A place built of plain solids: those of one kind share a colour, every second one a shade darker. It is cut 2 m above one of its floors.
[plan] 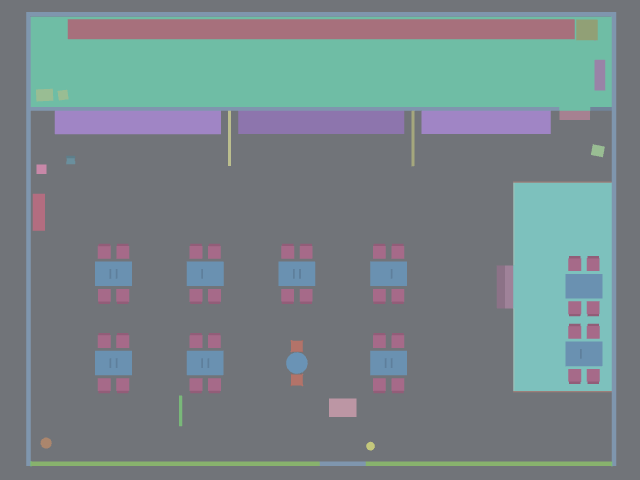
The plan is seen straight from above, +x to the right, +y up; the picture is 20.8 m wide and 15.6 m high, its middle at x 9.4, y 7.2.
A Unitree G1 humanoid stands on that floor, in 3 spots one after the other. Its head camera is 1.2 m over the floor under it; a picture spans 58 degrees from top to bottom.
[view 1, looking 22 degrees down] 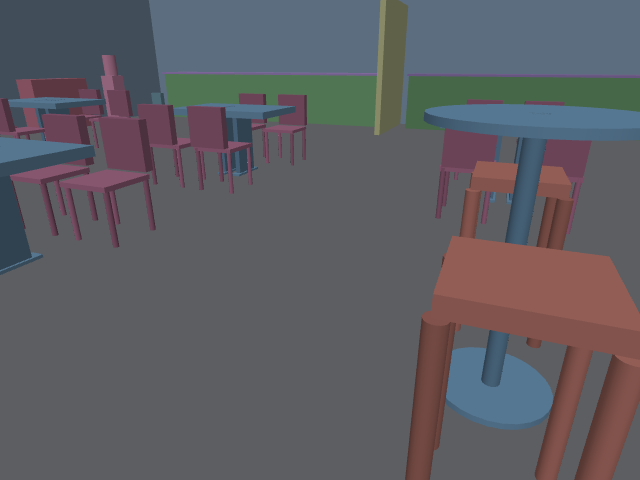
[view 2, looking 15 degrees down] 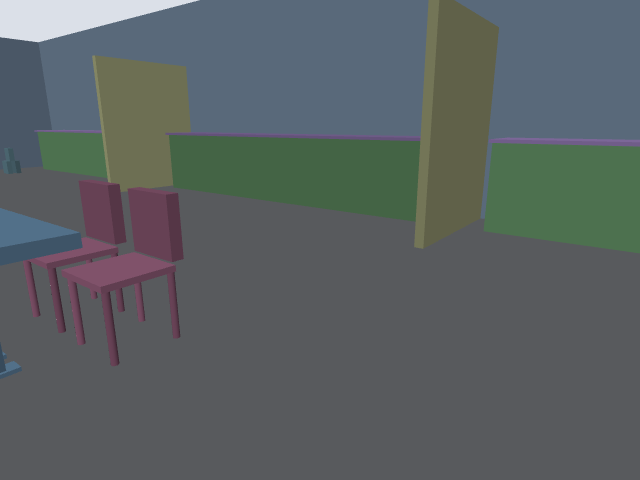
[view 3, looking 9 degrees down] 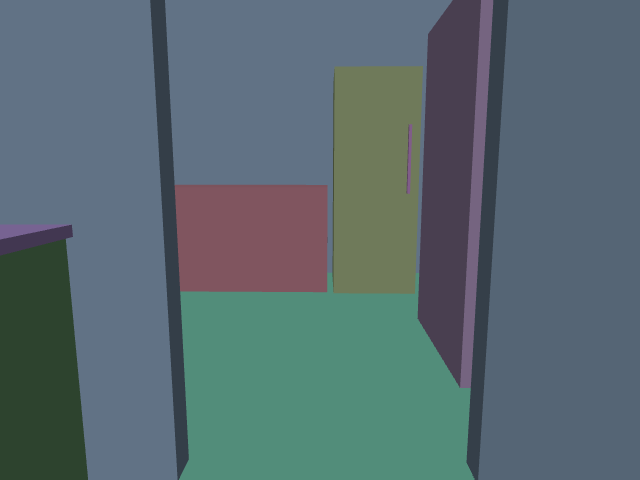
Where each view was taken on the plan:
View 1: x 8.54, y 1.65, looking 112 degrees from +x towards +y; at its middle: ground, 3.20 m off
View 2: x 14.14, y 5.67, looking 127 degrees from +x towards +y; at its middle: ground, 4.64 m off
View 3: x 17.68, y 10.10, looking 91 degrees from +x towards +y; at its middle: back_worktop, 3.67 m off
